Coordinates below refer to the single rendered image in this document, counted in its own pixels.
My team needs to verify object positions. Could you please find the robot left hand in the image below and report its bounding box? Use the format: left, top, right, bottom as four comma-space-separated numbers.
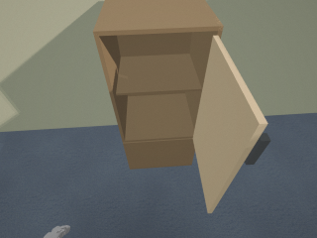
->
44, 225, 70, 238

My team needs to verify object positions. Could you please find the handle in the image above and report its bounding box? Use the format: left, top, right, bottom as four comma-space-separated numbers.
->
245, 133, 271, 165

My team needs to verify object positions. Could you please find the cupboard door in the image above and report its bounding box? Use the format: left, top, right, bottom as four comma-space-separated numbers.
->
192, 35, 268, 214

